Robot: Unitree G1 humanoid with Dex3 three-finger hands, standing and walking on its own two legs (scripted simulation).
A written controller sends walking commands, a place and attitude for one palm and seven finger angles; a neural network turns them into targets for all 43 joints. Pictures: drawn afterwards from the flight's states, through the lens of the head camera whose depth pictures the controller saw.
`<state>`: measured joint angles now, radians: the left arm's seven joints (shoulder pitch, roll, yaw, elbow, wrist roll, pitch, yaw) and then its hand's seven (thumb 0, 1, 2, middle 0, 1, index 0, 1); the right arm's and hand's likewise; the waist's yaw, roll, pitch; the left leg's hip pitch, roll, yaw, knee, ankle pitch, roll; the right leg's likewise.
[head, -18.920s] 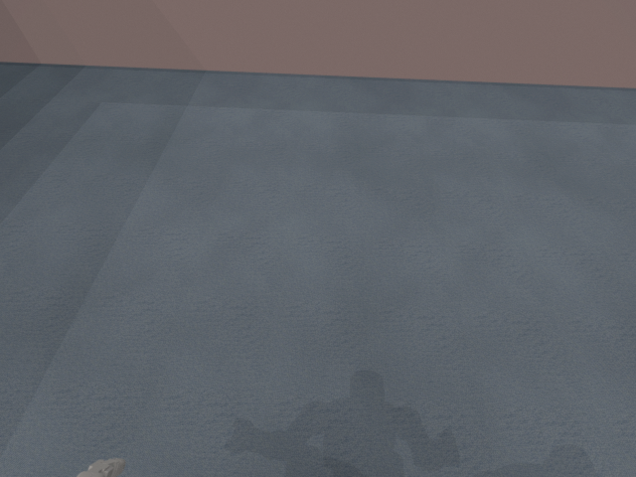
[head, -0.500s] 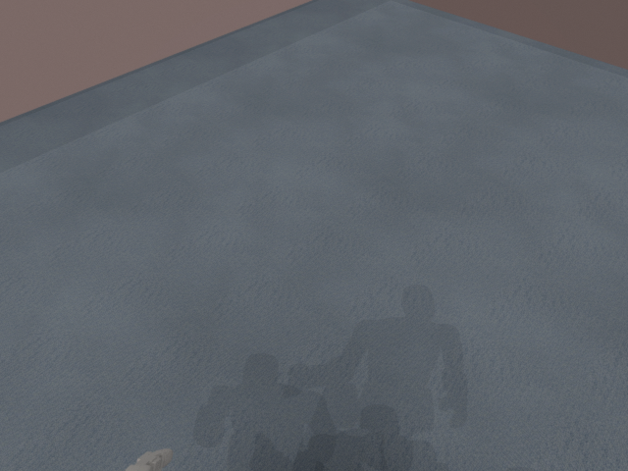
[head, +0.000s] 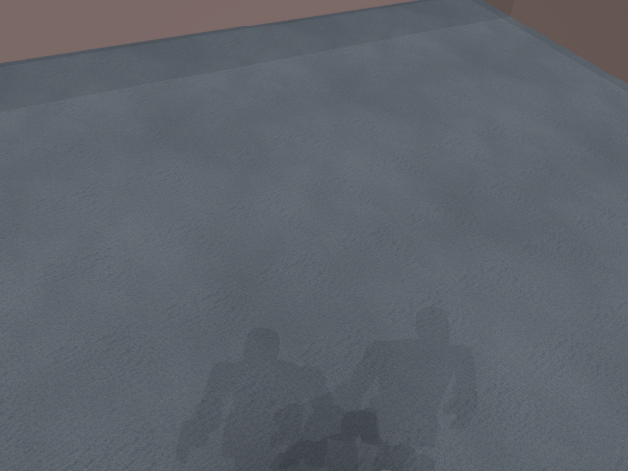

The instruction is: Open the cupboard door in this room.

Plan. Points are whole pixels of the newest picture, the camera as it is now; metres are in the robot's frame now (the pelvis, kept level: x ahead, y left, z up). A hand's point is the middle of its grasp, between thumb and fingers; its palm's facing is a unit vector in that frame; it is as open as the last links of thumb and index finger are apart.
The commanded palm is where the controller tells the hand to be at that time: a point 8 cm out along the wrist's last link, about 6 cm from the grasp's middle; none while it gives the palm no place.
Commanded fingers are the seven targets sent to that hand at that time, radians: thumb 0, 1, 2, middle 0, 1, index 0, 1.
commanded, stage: turn or walk to find it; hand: left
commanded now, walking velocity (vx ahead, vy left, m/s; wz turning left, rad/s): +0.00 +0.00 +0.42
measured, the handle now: out of the picture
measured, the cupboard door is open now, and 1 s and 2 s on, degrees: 0 0 0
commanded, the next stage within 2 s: stand and wait in 1.44 s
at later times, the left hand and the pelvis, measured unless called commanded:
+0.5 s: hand out of the picture +0.05 +0.17 -0.13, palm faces +0.21 -0.94 -0.28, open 7.4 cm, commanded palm none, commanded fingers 0.00 0.90 0.90 -0.20 -0.30 -0.20 -0.30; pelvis -0.02 -0.04 +0.01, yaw +12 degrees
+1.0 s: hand out of the picture -0.14 +0.19 -0.17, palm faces +0.47 -0.85 -0.26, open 7.4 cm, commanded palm none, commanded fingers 0.00 0.90 0.90 -0.20 -0.30 -0.20 -0.30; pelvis -0.06 -0.01 +0.00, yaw +25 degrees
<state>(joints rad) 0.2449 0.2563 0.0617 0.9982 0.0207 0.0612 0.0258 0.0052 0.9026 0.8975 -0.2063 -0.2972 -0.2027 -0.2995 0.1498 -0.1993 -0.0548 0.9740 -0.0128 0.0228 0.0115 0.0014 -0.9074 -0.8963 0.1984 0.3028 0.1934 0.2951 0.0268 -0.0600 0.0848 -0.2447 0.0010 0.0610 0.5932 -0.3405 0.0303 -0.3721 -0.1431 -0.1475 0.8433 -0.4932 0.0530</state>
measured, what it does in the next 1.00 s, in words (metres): steps on the spot, turning left: right foot, then left foot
